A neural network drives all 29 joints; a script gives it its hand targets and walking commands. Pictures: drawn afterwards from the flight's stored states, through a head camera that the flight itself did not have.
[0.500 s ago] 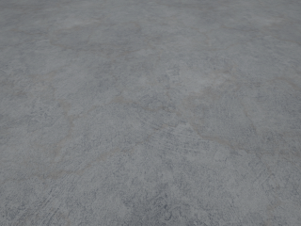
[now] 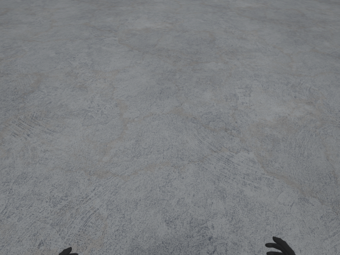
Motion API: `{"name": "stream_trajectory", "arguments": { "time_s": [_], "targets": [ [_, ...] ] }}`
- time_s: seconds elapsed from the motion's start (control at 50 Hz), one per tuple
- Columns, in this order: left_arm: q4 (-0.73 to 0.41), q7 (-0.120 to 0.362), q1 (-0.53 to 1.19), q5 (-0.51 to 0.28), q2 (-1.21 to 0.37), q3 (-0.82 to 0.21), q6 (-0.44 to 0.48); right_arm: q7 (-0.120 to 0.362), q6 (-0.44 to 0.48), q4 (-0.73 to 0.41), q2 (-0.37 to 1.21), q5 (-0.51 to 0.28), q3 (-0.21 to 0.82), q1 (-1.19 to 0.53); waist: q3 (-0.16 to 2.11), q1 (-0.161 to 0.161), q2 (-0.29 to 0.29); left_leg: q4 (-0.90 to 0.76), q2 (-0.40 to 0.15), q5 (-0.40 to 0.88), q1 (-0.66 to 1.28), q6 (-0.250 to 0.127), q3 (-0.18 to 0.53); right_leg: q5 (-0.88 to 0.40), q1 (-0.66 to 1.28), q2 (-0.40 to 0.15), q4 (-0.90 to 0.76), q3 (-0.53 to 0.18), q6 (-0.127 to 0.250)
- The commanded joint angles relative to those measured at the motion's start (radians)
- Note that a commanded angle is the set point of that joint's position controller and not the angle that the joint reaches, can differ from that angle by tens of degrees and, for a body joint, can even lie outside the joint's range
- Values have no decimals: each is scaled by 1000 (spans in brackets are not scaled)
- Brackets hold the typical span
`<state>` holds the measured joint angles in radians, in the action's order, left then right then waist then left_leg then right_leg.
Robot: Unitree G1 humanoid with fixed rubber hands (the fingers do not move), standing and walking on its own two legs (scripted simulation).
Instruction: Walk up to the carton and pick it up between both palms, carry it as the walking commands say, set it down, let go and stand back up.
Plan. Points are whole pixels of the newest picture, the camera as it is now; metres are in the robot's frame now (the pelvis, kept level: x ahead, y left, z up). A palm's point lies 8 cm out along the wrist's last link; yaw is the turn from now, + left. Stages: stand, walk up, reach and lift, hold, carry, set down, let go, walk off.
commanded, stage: walk up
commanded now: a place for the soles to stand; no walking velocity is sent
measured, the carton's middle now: out of the picture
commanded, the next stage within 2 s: none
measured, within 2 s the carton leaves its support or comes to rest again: neither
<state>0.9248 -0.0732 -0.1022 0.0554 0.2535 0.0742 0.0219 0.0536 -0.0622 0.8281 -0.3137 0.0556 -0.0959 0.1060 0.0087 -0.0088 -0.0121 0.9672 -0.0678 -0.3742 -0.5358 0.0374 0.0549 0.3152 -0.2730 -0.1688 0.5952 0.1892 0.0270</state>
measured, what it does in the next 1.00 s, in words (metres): steps to the left, turning left: left foot, then right foot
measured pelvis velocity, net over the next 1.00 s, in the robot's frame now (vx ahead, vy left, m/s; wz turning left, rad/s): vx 0.02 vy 0.21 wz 0.79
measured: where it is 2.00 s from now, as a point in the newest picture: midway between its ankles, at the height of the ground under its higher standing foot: outside the picture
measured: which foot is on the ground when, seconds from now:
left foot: up 0.00-0.06, down 0.08-0.40, up 0.42-0.96, down 0.98-1.00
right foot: down 0.00-0.06, up 0.08-0.38, down 0.40-0.98, up 1.00-1.00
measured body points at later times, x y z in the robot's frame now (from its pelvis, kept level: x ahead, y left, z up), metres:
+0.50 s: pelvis +0.01 +0.05 +0.00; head +0.01 +0.03 +0.45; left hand +0.01 +0.33 -0.11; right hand +0.22 -0.14 -0.12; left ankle +0.02 +0.20 -0.67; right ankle +0.08 +0.00 -0.73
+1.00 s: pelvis +0.02 +0.21 -0.01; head +0.02 +0.22 +0.44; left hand -0.16 +0.44 -0.15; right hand +0.34 +0.15 -0.10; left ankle -0.02 +0.36 -0.73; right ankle +0.08 +0.00 -0.72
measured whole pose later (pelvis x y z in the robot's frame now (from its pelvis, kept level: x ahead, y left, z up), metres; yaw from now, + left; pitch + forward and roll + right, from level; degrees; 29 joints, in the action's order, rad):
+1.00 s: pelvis +0.02 +0.21 -0.01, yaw +45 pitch -1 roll -2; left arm 0.90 -0.02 -0.36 0.09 0.29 0.06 0.02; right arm 0.10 -0.02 0.78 -0.27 0.00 -0.09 0.06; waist -0.02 -0.02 0.02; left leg 0.71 -0.12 -0.25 -0.43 -0.01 -0.07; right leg 0.44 -0.07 -0.34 0.68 0.43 0.00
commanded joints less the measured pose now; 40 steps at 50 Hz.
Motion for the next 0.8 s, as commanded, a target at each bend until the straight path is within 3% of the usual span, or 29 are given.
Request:
{"name": "stream_trajectory", "arguments": {
  "time_s": [0.0, 0.02, 0.04, 0.06, 0.08, 0.1, 0.12, 0.14, 0.16, 0.18, 0.26, 0.3, 0.34, 0.36, 0.38, 0.4, 0.42, 0.44, 0.46, 0.48, 0.5, 0.52, 0.6, 0.78],
  "targets": [
    [-87, 14, 25, -12, 195, 22, 2, 22, 16, -78, -16, -19, 4, 23, 36, -18, -113, -259, 50, 24, 214, -16, -110, 10, -83, -150, -96, -37, 147],
    [-102, 19, 27, -12, 189, 13, -8, 16, 24, -61, -29, -21, -1, 81, 61, -47, -48, -350, 94, 46, 340, -26, -158, 46, -138, -105, 15, 10, 121],
    [-109, 28, -5, -9, 163, 0, -18, 8, 34, -53, -70, -19, -9, 121, 72, -76, 99, -454, 80, 115, 429, -53, -88, 70, -200, -29, 181, 48, 72],
    [-166, 36, 18, -9, 99, -25, -24, -6, 45, -72, -199, -11, -31, 155, 37, -104, 369, -577, -162, 361, 479, -159, 310, 387, -424, 74, 430, 47, -1],
    [-217, 30, 73, -22, 69, -43, -24, -19, 51, -105, -264, -18, -29, 104, 67, -115, 371, -679, -257, 431, 379, -294, 582, 452, -457, 143, 497, -139, -36],
    [-216, 28, 104, -28, 82, -39, -15, -33, 48, -82, -253, -12, -23, 94, 69, -106, 316, -682, -238, 282, 325, -335, 547, 363, -424, 139, 553, -180, -33],
    [-206, 30, 76, -22, 87, -31, 1, -42, 45, -79, -216, -3, -17, 46, 76, -64, 275, -648, -193, 256, 336, -321, 471, 265, -428, 135, 562, -172, -34],
    [-189, 31, 41, -19, 83, -29, 14, -45, 44, -91, -174, 8, -11, -5, 82, -24, 223, -599, -130, 280, 336, -286, 378, 188, -404, 124, 503, -161, -36],
    [-175, 35, 16, -19, 95, -27, 21, -39, 48, -113, -134, 9, 0, -45, 91, -1, 173, -558, -76, 366, 322, -269, 312, 146, -354, 137, 448, -147, -35],
    [-167, 41, -9, -25, 100, -28, 20, -31, 49, -122, -109, 7, 7, -55, 110, 12, 139, -546, -62, 366, 298, -268, 287, 120, -300, 154, 395, -141, -28],
    [-189, 43, -32, -17, 105, -38, 5, -11, 33, -170, -96, 8, 5, -27, 112, -4, 160, -599, -74, 100, 191, -273, 367, 54, -192, 187, 277, -128, -7],
    [-206, 40, -50, -18, 98, -42, 6, -4, 23, -197, -99, 7, 2, -37, 92, -5, 170, -590, -63, 50, 94, -264, 381, 23, -97, 195, 195, -119, 3],
    [-195, 35, -165, -22, 95, -35, 12, 8, 11, -220, -97, -2, 6, -85, 75, 52, 121, -503, -7, -80, -114, -206, 356, -42, 153, 204, -2, -110, 36],
    [-191, 32, -231, -16, 124, -28, 13, 11, 10, -226, -68, -11, 13, -69, 91, 78, 36, -387, 62, -200, -212, -154, 294, 17, 278, 139, -120, -191, 63],
    [-209, 25, -255, 0, 204, -15, 16, 12, 20, -237, -15, -17, 26, -35, 117, 88, -149, -85, 116, -234, -286, -98, 138, 293, 339, -173, -304, -510, 101],
    [-235, 9, -162, 4, 197, 3, 34, 9, 34, -229, -33, 12, 29, -17, 10, 26, -47, 144, 86, -155, -398, -34, 100, 445, 200, -367, -510, -759, 122],
    [-213, -3, -136, 11, 172, 7, 48, 11, 29, -213, -74, 32, 5, -59, 0, 26, -22, 196, 18, -135, -358, -23, 148, 378, 146, -375, -487, -739, 147],
    [-201, -3, -115, 14, 121, 3, 67, 19, 25, -184, -85, 42, 2, -75, -44, 4, 1, 223, -13, -66, -319, 0, 146, 309, 88, -308, -478, -613, 135],
    [-192, 0, -71, 17, 89, -3, 80, 32, 19, -132, -98, 43, -10, -44, -50, -26, 2, 247, -13, -7, -272, 13, 121, 201, 70, -234, -454, -438, 112],
    [-199, 3, -36, 14, 80, -3, 87, 45, 10, -100, -96, 25, -17, -13, -43, -43, -29, 252, -17, 27, -224, 14, 92, 110, 56, -185, -433, -294, 93],
    [-195, 4, -31, 6, 79, -3, 93, 59, 3, -83, -88, 15, -21, 8, -33, -47, -59, 248, -18, 73, -200, 13, 79, 69, 45, -159, -417, -203, 87],
    [-201, 10, -50, -7, 107, 5, 90, 68, -9, -96, -93, 4, -22, 17, -33, -27, -36, 235, -28, 129, -186, 22, 45, 112, 36, -134, -397, -161, 81],
    [-181, 14, -124, 0, 148, 3, 83, 72, -15, -106, -66, -19, -20, -30, -14, -8, -81, 177, -61, 198, -199, 33, 10, 157, 111, -176, -387, -87, 120],
    [-125, 29, -226, 27, 187, 15, 72, 70, 11, -137, -37, -30, -18, -169, -59, 35, -138, -79, -123, 144, -213, 21, -61, 31, 315, -269, -359, 17, 184]
  ]
}}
